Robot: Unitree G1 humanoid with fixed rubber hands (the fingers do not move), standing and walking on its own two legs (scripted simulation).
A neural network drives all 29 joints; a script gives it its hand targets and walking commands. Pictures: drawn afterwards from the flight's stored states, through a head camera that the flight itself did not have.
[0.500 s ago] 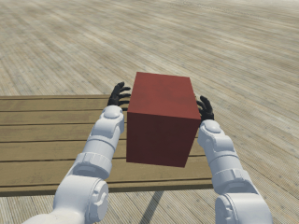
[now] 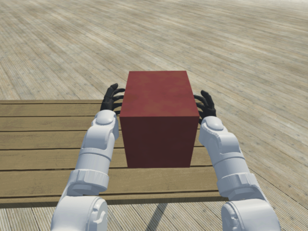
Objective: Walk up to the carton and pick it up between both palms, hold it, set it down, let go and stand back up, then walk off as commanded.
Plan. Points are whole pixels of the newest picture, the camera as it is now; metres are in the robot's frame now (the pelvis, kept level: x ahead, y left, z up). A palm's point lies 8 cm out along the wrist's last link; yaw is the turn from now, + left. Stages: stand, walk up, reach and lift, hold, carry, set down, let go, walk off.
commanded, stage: reach and lift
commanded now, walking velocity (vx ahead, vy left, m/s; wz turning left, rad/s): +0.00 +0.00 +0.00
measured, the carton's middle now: (158, 117) +0.41 +0.00 +0.13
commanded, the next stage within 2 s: hold in 0.38 s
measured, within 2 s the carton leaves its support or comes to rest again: neither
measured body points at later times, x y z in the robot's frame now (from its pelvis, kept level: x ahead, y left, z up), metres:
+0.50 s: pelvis +0.00 +0.00 +0.00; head -0.05 +0.00 +0.45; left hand +0.38 +0.14 +0.18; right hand +0.38 -0.13 +0.17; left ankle +0.03 +0.08 -0.74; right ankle +0.01 -0.15 -0.74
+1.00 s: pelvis -0.01 +0.00 +0.00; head -0.07 +0.01 +0.45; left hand +0.37 +0.14 +0.19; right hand +0.37 -0.12 +0.17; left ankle +0.03 +0.08 -0.74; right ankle +0.01 -0.15 -0.74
